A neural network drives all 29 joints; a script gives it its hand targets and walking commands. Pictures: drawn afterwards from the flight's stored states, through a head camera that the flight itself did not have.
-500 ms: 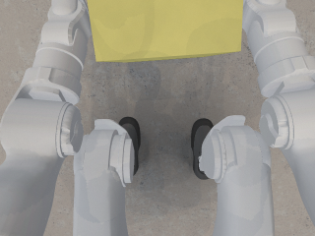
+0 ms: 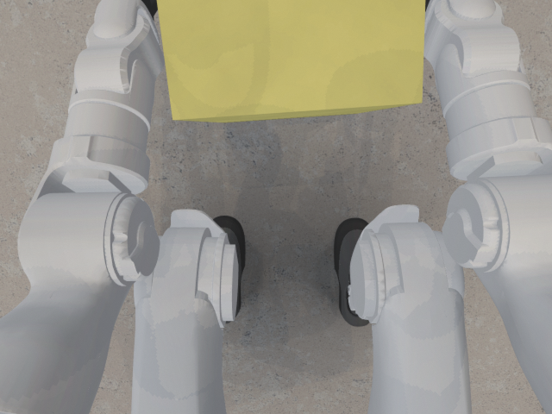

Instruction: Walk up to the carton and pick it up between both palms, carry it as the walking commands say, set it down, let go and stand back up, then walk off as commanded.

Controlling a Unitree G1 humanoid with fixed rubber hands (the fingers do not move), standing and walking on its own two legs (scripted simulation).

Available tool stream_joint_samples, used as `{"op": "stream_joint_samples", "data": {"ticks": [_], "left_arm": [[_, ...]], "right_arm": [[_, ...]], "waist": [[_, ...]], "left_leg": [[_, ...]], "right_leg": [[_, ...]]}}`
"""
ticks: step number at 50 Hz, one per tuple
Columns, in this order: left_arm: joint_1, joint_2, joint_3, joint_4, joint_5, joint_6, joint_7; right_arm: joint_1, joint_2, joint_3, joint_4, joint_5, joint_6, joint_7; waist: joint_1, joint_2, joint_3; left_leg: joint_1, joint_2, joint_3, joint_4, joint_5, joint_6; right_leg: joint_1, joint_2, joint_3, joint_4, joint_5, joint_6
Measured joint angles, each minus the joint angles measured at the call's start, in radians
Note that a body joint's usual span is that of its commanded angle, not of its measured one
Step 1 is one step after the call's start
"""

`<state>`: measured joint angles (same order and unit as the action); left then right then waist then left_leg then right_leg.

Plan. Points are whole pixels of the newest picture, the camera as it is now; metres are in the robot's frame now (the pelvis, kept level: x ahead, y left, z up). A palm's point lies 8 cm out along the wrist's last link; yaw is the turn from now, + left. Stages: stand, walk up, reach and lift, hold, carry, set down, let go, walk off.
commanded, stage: reach and lift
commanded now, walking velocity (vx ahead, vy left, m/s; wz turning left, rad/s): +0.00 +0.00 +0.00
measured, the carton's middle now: out of the picture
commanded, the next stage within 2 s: none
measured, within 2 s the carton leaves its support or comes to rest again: leaves its support in 0.10 s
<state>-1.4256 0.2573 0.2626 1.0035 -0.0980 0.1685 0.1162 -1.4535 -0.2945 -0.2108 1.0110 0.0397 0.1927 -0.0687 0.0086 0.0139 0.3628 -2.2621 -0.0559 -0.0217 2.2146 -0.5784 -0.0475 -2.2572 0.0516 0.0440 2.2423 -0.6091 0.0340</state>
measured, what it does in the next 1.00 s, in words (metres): rises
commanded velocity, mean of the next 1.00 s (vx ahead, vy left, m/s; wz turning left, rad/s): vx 0.00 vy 0.00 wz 0.00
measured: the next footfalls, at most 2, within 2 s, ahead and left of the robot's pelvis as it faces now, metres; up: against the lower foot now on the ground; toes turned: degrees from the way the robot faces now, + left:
none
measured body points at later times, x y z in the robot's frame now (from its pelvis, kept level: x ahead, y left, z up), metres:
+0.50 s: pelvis +0.00 +0.00 +0.03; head +0.35 -0.01 +0.31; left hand +0.56 +0.16 -0.09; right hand +0.57 -0.16 -0.10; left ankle +0.11 +0.13 -0.33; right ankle +0.10 -0.12 -0.33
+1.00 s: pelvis +0.01 +0.00 +0.07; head +0.34 -0.01 +0.38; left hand +0.56 +0.16 -0.04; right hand +0.56 -0.16 -0.04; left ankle +0.11 +0.13 -0.33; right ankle +0.10 -0.13 -0.33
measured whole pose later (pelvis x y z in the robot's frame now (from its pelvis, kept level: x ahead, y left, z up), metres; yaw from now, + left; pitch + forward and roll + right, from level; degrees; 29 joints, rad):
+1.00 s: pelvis +0.01 +0.00 +0.07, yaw +0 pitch +46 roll +1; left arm -1.24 0.11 0.45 0.71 0.11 0.35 0.08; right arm -1.27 -0.15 -0.38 0.75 -0.13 0.35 -0.03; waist 0.02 0.00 0.01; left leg -2.21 -0.09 -0.05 1.94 -0.54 -0.06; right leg -2.21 0.10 0.07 1.96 -0.56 0.05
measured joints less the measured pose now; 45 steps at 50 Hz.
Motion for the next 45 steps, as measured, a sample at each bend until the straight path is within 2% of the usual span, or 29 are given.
{"op": "stream_joint_samples", "data": {"ticks": [7,13,23,45], "left_arm": [[0.035,-0.019,-0.007,-0.057,0.003,0.029,0.024],[0.051,-0.045,0.036,-0.094,0.048,0.051,0.034],[0.091,-0.080,0.122,-0.162,0.137,0.110,0.006],[0.162,-0.138,0.186,-0.274,0.207,0.171,-0.036]], "right_arm": [[0.039,0.007,0.016,-0.054,0.017,0.028,-0.027],[0.033,0.018,-0.006,-0.063,0.003,0.047,-0.033],[0.057,0.069,-0.086,-0.098,-0.097,0.087,-0.009],[0.153,0.131,-0.164,-0.234,-0.167,0.149,0.029]], "waist": [[-0.002,-0.001,-0.052],[-0.001,-0.009,-0.108],[-0.001,-0.009,-0.202],[0.005,-0.009,-0.323]], "left_leg": [[-0.015,-0.006,-0.008,-0.012,-0.002,-0.004],[-0.020,-0.008,-0.012,-0.033,0.004,-0.008],[-0.016,-0.018,-0.013,-0.098,0.018,-0.012],[0.032,-0.033,-0.029,-0.239,0.033,-0.017]], "right_leg": [[-0.015,0.007,-0.002,-0.015,0.001,0.003],[-0.024,0.020,0.000,-0.040,0.014,0.007],[-0.021,0.026,0.010,-0.101,0.026,0.009],[0.026,0.042,0.020,-0.245,0.045,0.014]]}}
